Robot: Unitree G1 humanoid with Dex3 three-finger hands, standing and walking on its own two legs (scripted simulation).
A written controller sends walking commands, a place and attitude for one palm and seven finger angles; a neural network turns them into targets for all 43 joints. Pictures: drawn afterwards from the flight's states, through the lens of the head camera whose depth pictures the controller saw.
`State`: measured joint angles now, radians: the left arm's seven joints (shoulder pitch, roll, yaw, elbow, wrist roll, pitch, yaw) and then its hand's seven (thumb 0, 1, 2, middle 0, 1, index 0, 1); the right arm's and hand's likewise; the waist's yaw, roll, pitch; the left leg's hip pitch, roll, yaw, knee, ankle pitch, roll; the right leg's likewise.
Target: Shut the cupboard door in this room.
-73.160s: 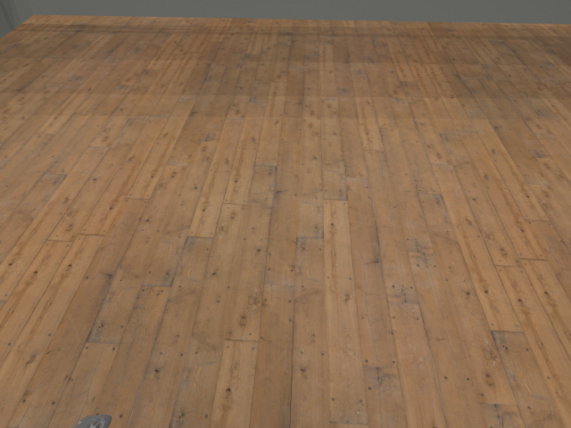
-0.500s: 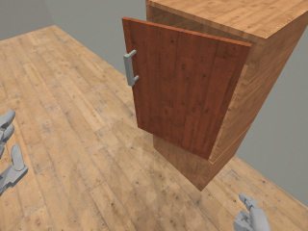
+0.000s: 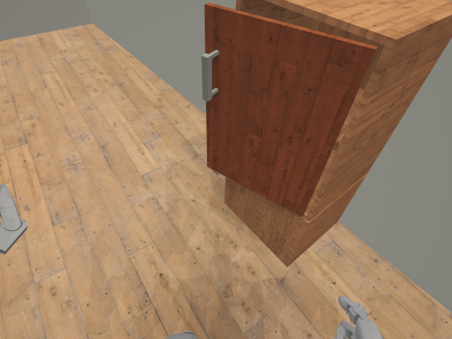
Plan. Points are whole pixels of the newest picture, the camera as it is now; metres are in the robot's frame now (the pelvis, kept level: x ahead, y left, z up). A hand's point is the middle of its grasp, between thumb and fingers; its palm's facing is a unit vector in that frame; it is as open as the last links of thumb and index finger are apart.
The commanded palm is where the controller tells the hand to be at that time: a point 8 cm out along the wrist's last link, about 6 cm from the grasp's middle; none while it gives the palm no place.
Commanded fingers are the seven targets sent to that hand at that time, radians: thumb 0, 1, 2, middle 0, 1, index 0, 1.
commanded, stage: step back with the hand held close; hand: left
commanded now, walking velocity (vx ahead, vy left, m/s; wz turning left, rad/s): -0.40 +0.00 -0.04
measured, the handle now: (211, 75) +0.77 +0.10 +0.09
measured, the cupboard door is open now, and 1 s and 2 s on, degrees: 17 17 17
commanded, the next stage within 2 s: stop stepping back and stand still in 0.36 s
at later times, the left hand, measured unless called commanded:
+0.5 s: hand out of the picture +0.11 +0.25 +0.19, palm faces +0.41 -0.84 -0.36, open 7.5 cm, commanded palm +0.06 +0.30 +0.20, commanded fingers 0.00 0.90 0.90 -0.20 -0.30 -0.20 -0.30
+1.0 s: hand out of the picture +0.03 +0.28 +0.19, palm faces +0.41 -0.85 -0.34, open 7.5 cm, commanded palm -0.04 +0.32 +0.20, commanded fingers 0.00 0.90 0.90 -0.20 -0.30 -0.20 -0.30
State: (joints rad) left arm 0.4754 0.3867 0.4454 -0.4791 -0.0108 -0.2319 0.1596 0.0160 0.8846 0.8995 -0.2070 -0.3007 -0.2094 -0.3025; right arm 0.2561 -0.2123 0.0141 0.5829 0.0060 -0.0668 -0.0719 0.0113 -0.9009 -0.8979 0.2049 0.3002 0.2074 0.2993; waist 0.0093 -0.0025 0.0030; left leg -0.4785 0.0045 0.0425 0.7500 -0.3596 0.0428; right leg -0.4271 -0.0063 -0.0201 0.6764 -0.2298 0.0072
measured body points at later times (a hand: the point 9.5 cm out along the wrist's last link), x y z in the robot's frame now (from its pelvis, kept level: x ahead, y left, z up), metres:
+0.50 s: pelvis -0.10 +0.01 +0.01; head -0.11 +0.03 +0.46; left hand +0.08 +0.30 +0.21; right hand +0.07 -0.22 -0.06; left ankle +0.01 +0.10 -0.71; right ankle -0.16 -0.13 -0.71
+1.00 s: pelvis -0.20 +0.03 +0.02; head -0.23 +0.06 +0.47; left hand +0.00 +0.33 +0.21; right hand -0.09 -0.20 -0.06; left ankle -0.08 +0.12 -0.71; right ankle -0.22 -0.06 -0.68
